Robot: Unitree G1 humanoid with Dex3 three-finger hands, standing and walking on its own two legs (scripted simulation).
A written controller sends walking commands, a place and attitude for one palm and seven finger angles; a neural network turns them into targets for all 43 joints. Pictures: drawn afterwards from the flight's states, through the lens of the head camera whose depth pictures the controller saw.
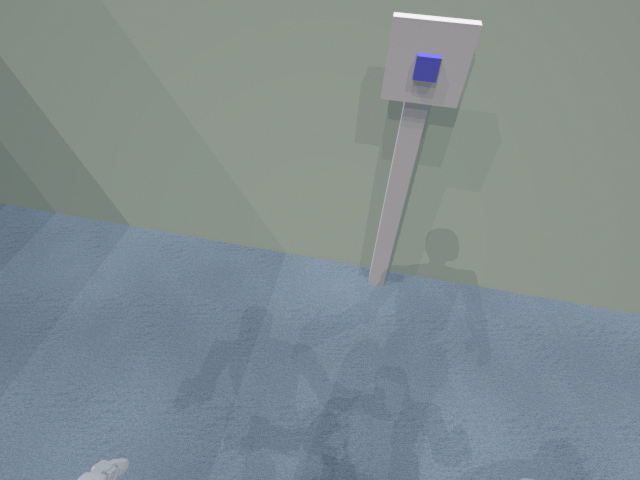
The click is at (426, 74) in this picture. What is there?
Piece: button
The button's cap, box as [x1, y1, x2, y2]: [412, 52, 441, 82]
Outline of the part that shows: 418,52 412,79 435,82 441,60 441,55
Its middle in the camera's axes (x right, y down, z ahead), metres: +0.23 -0.38 +0.85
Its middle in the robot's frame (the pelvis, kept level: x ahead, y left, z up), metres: +0.92 -0.18 +0.11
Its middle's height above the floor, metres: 0.88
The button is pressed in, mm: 0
